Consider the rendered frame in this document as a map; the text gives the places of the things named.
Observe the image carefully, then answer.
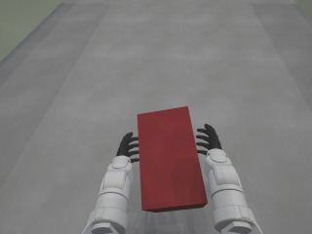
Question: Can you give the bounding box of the right robot hand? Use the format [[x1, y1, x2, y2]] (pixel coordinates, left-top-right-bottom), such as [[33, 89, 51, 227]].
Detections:
[[196, 124, 222, 155]]

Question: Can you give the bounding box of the left robot hand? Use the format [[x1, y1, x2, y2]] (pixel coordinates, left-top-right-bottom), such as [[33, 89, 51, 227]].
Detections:
[[116, 132, 139, 163]]

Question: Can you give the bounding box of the right robot forearm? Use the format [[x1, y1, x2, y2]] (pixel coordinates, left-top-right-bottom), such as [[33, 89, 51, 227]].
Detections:
[[204, 148, 263, 234]]

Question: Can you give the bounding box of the left robot forearm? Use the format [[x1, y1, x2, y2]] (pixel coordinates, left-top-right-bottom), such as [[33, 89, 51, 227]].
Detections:
[[82, 155, 134, 234]]

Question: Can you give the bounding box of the carton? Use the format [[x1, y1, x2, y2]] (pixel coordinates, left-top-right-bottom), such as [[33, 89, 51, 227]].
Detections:
[[137, 106, 208, 213]]

